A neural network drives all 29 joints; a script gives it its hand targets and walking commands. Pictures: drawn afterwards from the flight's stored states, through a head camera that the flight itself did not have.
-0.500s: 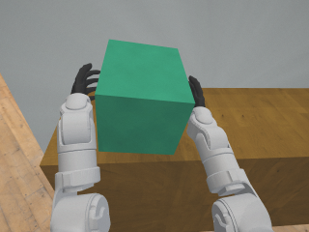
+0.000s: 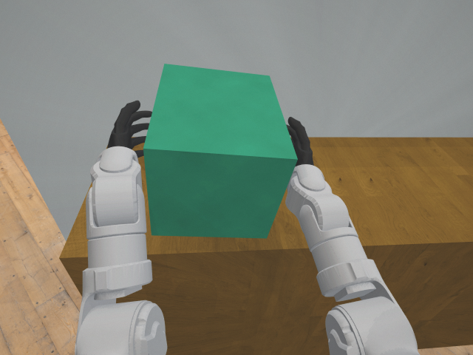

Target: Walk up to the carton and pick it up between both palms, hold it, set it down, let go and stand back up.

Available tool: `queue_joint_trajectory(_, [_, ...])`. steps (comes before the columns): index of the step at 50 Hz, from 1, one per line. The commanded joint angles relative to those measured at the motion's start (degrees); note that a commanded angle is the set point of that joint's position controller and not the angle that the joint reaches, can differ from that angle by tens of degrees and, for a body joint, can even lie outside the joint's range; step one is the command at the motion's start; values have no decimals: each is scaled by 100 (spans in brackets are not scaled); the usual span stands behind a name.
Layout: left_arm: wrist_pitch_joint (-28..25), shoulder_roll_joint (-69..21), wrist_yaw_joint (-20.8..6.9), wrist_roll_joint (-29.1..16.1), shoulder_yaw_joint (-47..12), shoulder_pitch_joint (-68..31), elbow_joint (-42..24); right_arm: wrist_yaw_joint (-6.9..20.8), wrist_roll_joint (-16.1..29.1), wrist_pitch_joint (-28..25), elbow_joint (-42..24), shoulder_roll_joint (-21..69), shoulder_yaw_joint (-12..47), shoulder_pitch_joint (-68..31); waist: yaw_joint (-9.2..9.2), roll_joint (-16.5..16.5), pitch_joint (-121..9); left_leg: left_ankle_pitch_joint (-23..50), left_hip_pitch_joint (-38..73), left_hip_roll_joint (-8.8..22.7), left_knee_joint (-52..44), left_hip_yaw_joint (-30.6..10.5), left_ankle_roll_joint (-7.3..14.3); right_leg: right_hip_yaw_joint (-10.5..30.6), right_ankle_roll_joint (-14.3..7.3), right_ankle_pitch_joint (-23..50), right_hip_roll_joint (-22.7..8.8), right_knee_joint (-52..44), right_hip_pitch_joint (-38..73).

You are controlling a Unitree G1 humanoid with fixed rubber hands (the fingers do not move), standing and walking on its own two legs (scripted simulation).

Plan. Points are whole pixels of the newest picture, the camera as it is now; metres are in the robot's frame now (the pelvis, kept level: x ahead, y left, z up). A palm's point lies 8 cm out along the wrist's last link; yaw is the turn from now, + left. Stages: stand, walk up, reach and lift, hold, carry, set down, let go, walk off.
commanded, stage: hold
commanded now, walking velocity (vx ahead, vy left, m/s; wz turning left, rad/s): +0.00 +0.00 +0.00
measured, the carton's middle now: (214, 149) +0.40 +0.00 +0.19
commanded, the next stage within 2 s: none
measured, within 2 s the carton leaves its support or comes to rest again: neither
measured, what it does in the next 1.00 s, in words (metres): stands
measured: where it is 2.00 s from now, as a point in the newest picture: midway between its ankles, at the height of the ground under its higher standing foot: outside the picture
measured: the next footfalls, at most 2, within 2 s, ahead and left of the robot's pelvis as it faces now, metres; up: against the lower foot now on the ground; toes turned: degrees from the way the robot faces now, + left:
none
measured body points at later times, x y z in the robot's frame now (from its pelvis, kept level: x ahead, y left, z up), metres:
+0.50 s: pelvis +0.00 +0.00 +0.00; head -0.04 +0.02 +0.45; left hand +0.38 +0.14 +0.22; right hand +0.37 -0.14 +0.19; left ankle +0.02 +0.12 -0.75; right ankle +0.03 -0.12 -0.75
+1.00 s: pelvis -0.01 +0.00 +0.00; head -0.06 +0.02 +0.45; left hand +0.38 +0.14 +0.23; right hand +0.37 -0.14 +0.19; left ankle +0.02 +0.12 -0.75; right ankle +0.03 -0.12 -0.75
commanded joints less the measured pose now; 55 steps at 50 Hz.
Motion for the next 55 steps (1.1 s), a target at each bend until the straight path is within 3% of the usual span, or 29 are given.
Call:
queue_joint_trajectory(1, [-371, -3262, -670, -1229, -2987, -3659, -698, 705, 486, -582, -2423, 3114, 2148, -5177, -238, 522, -2768, 2033, 355, -299, -89, 208, -232, -106, 242, 838, 448, -19, 857])
queue_joint_trajectory(3, [-427, -3155, -655, -1381, -3188, -3844, -809, 648, 531, -669, -3038, 3370, 2397, -5542, -89, 415, -3228, 2040, 367, -356, -32, 353, -196, -107, 338, 1011, 411, 37, 955])
queue_joint_trajectory(7, [-333, -2834, -610, -962, -2651, -3459, -453, 691, 429, -428, -1981, 3068, 2233, -4684, 77, 383, -2347, 1635, 135, -339, -277, 286, -139, -43, 278, 719, 404, -60, 885])
queue_joint_trajectory(8, [-308, -2943, -614, -956, -2735, -3588, -485, 723, 320, -413, -1822, 2930, 2009, -4674, -52, 566, -2358, 1311, 34, -321, -341, 263, -177, -38, 233, 415, 385, -82, 789])
queue_joint_trajectory(10, [-305, -3022, -628, -937, -2613, -3595, -345, 793, 369, -550, -2097, 2974, 2061, -5173, 111, 472, -2335, 1177, -95, -290, -389, 277, -95, -103, 170, 169, 383, -62, 787])
queue_joint_trajectory(12, [-316, -3010, -667, -954, -2628, -3457, -281, 751, 421, -579, -2343, 3011, 2103, -5246, 42, 358, -2582, 1589, 105, -335, -259, 318, -122, -115, 258, 638, 432, -64, 836])
queue_joint_trajectory(13, [-345, -2857, -693, -965, -2544, -3546, -334, 700, 432, -583, -2458, 3162, 2235, -5231, 144, 172, -2688, 1500, -33, -413, -307, 375, -57, -69, 334, 784, 391, -31, 1078])
queue_joint_trajectory(14, [-331, -3020, -671, -957, -2631, -3458, -259, 729, 466, -559, -2306, 3218, 2316, -5187, 119, 381, -2593, 1535, -63, -378, -308, 341, -65, -45, 307, 766, 378, 36, 1078])
queue_joint_trajectory(15, [-220, -2976, -694, -710, -2372, -3049, -44, 696, 451, -488, -2185, 3030, 2270, -5097, 175, 254, -2438, 1606, 26, -388, -320, 348, -30, -53, 279, 883, 399, -20, 1154])
queue_joint_trajectory(17, [-278, -3126, -720, -962, -2816, -3393, -531, 658, 446, -497, -2109, 3019, 2193, -4874, -130, 523, -2665, 1728, 117, -306, -282, 247, -186, -144, 300, 953, 418, 100, 982])
queue_joint_trajectory(18, [-303, -2951, -754, -1035, -2725, -3380, -374, 610, 416, -503, -2366, 3179, 2251, -5002, -5, 187, -2745, 1601, 59, -392, -188, 332, -75, -66, 335, 1221, 364, 60, 1166])
queue_joint_trajectory(21, [-392, -3072, -739, -1120, -2924, -3551, -773, 605, 528, -522, -2584, 3281, 2412, -4994, -77, 305, -2923, 1987, 210, -384, -85, 290, -141, -57, 358, 1637, 372, 113, 1262])
queue_joint_trajectory(27, [-352, -3089, -709, -1121, -2869, -3781, -625, 689, 348, -493, -2045, 2969, 1970, -5067, -203, 613, -2501, 1499, 130, -288, -253, 253, -215, -83, 255, 637, 394, -26, 793])
queue_joint_trajectory(28, [-318, -3151, -709, -1194, -2958, -3610, -496, 656, 466, -562, -2511, 3049, 2193, -5274, -116, 513, -2671, 1529, 102, -335, -163, 237, -143, -33, 288, 743, 333, -9, 855])
queue_joint_trajectory(31, [-371, -3071, -686, -1092, -2837, -3549, -496, 669, 436, -518, -2309, 3129, 2107, -5091, -84, 550, -2600, 1525, -2, -347, -269, 281, -172, -47, 265, 822, 350, -34, 1040])
queue_joint_trajectory(32, [-395, -3127, -677, -1141, -2818, -3685, -666, 713, 405, -528, -2344, 3157, 2298, -5168, 75, 332, -2861, 1659, 54, -331, -259, 274, -128, -100, 285, 882, 411, 55, 1111])
queue_joint_trajectory(33, [-437, -3058, -662, -1076, -2792, -3848, -778, 710, 456, -518, -2259, 3274, 2319, -5017, 57, 551, -2884, 1624, 86, -352, -283, 314, -137, -113, 290, 860, 362, 112, 1129])
queue_joint_trajectory(34, [-403, -2869, -657, -922, -2508, -3780, -216, 746, 386, -501, -2129, 3203, 2232, -5322, 227, 412, -2487, 1106, -197, -368, -417, 356, -34, -25, 258, 502, 337, -19, 1062])
queue_joint_trajectory(35, [-383, -2978, -659, -1086, -2679, -3596, -239, 750, 337, -589, -2342, 3225, 2169, -5347, 15, 317, -2503, 1220, -238, -343, -339, 272, -23, -84, 295, 715, 313, 16, 1000])
queue_joint_trajectory(37, [-315, -2891, -721, -881, -2373, -3228, -21, 707, 402, -560, -2258, 3139, 2246, -5373, 224, 111, -2425, 1060, -223, -410, -385, 318, 64, -77, 317, 639, 317, -61, 1130])
queue_joint_trajectory(39, [-377, -2938, -709, -855, -2420, -3682, 25, 750, 196, -524, -1736, 3086, 1833, -5337, 7, 329, -2311, 691, -212, -317, -437, 309, -12, -92, 268, 191, 300, -105, 845])
queue_joint_trajectory(41, [-442, -3101, -723, -1057, -2643, -3894, -340, 750, 274, -589, -1893, 3166, 1902, -5141, -75, 375, -2707, 1212, 13, -308, -361, 311, -90, -128, 247, 460, 357, 16, 957])
queue_joint_trajectory(42, [-476, -2964, -695, -1015, -2491, -3947, -184, 756, 281, -609, -2023, 3218, 2004, -5383, 120, 215, -2730, 994, -212, -384, -353, 427, 28, -84, 302, 479, 290, -11, 1079])
queue_joint_trajectory(46, [-359, -2946, -738, -770, -2284, -3681, 160, 772, 148, -545, -1449, 2921, 1707, -5188, 15, 426, -2213, 656, -243, -359, -508, 339, -8, -115, 235, 47, 307, -102, 799])
queue_joint_trajectory(48, [-406, -2941, -737, -828, -2250, -3831, 282, 803, 138, -618, -1667, 3080, 1736, -5541, 82, 271, -2329, 493, -328, -377, -516, 363, 48, -95, 242, -5, 295, -127, 890])
queue_joint_trajectory(50, [-506, -3043, -752, -1089, -2580, -3985, -62, 744, 205, -645, -1799, 3268, 1735, -5295, -75, 371, -2569, 706, -257, -393, -458, 396, -37, -105, 296, 232, 275, -75, 991])
queue_joint_trajectory(51, [-513, -3057, -724, -1003, -2409, -3937, -2, 760, 305, -653, -1931, 3367, 1936, -5574, 87, 262, -2656, 902, -216, -374, -383, 375, 49, -75, 323, 370, 315, -30, 1003])
queue_joint_trajectory(52, [-506, -3107, -706, -1082, -2588, -3779, -75, 698, 218, -695, -2094, 3405, 1903, -5359, -111, 193, -2794, 1271, -77, -386, -293, 340, -5, -127, 305, 832, 351, -9, 1108])
queue_joint_trajectory(55, [-493, -3109, -670, -982, -2603, -3847, -123, 702, 276, -660, -1968, 3172, 1957, -5337, -10, 537, -2650, 1491, 2, -340, -293, 291, -127, -155, 233, 589, 351, -8, 926])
